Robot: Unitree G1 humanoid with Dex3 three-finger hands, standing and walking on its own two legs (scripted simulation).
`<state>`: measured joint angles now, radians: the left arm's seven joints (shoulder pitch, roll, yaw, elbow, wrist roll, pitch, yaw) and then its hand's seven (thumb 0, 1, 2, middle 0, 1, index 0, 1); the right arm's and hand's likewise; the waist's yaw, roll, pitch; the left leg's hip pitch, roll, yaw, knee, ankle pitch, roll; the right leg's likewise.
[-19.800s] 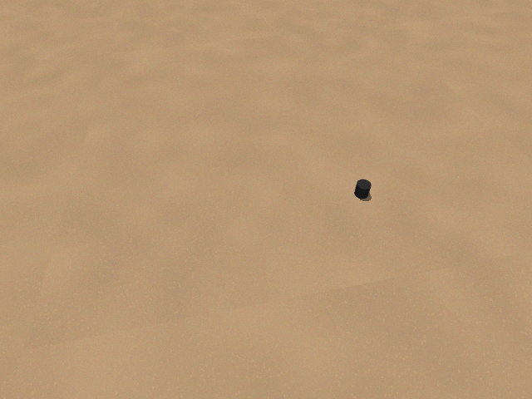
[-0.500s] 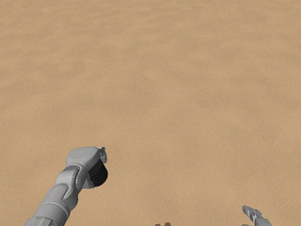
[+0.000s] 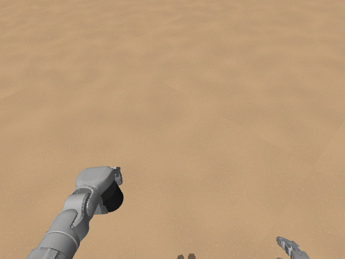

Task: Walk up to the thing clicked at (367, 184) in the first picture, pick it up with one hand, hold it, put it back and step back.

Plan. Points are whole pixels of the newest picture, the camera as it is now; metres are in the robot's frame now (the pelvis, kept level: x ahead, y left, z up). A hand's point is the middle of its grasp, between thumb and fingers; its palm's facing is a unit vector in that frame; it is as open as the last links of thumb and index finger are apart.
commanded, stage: hold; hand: left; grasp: from above
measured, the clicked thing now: (107, 194) +0.31 +0.22 -0.06
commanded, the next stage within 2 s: crouch in 0.14 s
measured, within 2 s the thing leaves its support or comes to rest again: neither
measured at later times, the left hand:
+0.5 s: hand (105, 204) +0.28 +0.22 -0.07, palm faces -0.46 -0.05 -0.88, open 9.7 cm
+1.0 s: hand (123, 213) +0.35 +0.24 -0.30, palm faces -0.42 +0.03 -0.91, open 9.7 cm
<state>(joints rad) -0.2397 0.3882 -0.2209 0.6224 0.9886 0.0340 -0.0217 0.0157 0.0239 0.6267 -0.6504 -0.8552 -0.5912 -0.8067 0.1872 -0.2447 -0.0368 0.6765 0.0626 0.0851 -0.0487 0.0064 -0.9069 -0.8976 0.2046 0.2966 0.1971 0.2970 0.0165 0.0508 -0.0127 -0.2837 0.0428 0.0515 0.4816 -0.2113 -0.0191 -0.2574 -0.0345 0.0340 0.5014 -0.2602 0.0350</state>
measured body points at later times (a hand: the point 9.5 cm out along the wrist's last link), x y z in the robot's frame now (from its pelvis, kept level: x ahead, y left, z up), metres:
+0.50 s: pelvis +0.00 +0.00 +0.00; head +0.02 -0.02 +0.45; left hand +0.30 +0.22 -0.02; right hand +0.15 -0.26 -0.12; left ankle +0.02 +0.13 -0.74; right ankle +0.00 -0.14 -0.74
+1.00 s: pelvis -0.05 +0.01 -0.18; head +0.11 +0.03 +0.24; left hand +0.36 +0.24 -0.25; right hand +0.01 -0.27 -0.30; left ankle +0.02 +0.13 -0.74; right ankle +0.00 -0.14 -0.74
